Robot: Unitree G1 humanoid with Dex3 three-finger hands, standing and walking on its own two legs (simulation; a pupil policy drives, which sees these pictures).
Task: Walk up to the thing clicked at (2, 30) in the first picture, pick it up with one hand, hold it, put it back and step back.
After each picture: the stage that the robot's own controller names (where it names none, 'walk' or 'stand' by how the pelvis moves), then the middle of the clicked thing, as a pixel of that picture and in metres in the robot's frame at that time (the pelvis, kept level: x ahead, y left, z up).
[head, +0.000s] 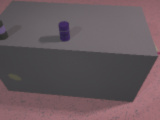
stand; (0, 30) +0.84 +0.58 -0.12
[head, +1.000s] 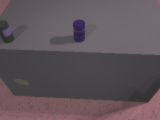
walk; (5, 32) +0.74 +0.46 -0.08
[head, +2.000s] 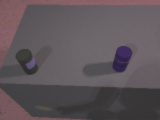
walk; (27, 62) +0.48 +0.27 -0.09
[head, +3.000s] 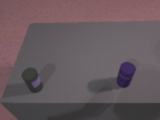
stand; (33, 80) +0.43 +0.26 -0.11
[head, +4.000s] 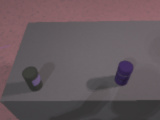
stand; (33, 79) +0.43 +0.26 -0.12
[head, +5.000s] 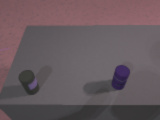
stand; (29, 82) +0.43 +0.27 -0.12
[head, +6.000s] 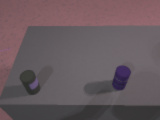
stand; (30, 82) +0.43 +0.27 -0.12
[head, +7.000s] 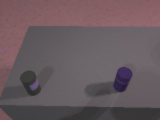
rise first; (31, 83) +0.42 +0.27 -0.12
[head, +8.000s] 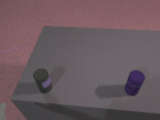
rise first; (43, 81) +0.44 +0.24 -0.12
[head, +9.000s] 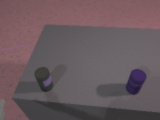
go down; (44, 79) +0.44 +0.24 -0.12
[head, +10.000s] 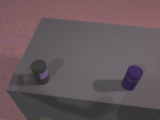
go down; (40, 72) +0.47 +0.23 -0.11
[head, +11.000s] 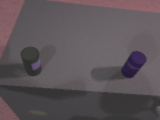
go down; (32, 62) +0.46 +0.21 -0.05
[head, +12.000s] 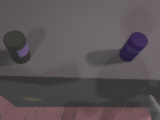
close in; (18, 48) +0.47 +0.22 -0.03
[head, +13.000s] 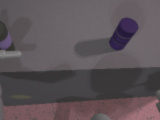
close; (0, 40) +0.49 +0.22 +0.01
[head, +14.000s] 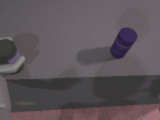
lift; (9, 57) +0.44 +0.22 -0.01
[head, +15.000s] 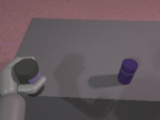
lift; (30, 78) +0.33 +0.19 +0.08
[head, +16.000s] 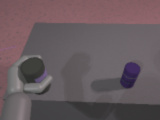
hold; (37, 76) +0.33 +0.17 +0.09
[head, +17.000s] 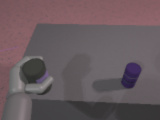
hold; (38, 77) +0.33 +0.17 +0.09
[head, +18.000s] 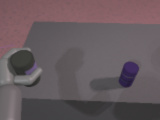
crouch; (26, 69) +0.35 +0.20 +0.10
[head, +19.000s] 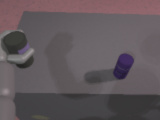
crouch; (20, 50) +0.43 +0.22 +0.09
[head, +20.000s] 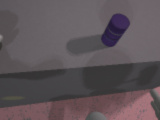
lower; out of the picture +0.50 +0.24 +0.01
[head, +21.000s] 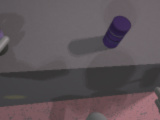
lower; out of the picture +0.50 +0.23 +0.00
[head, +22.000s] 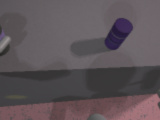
lower; out of the picture +0.49 +0.23 +0.01
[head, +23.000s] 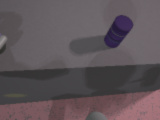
lower; out of the picture +0.49 +0.23 +0.00
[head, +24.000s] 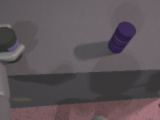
loosen; (8, 46) +0.47 +0.20 +0.00
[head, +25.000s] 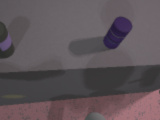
rise; out of the picture +0.48 +0.21 +0.00
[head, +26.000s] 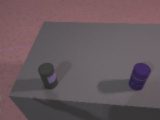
sink last; (48, 76) +0.44 +0.20 -0.07
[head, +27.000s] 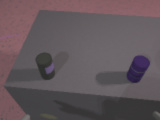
stand; (46, 66) +0.46 +0.20 -0.06
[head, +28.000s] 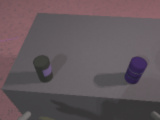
stand; (43, 69) +0.46 +0.20 -0.06
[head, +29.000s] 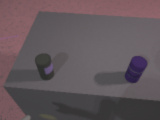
stand; (45, 67) +0.46 +0.20 -0.06
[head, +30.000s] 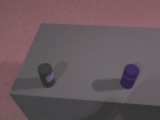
stand; (46, 75) +0.47 +0.21 -0.12
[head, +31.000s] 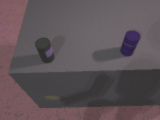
walk; (45, 51) +0.53 +0.20 -0.09
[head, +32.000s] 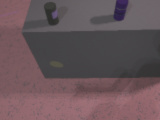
walk; (51, 14) +0.81 +0.21 -0.10
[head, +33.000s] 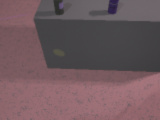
stand; (58, 5) +1.06 +0.22 -0.10
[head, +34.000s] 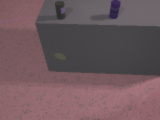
stand; (60, 10) +1.04 +0.21 -0.12
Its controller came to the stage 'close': yes
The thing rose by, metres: 0.22
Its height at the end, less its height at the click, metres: +0.00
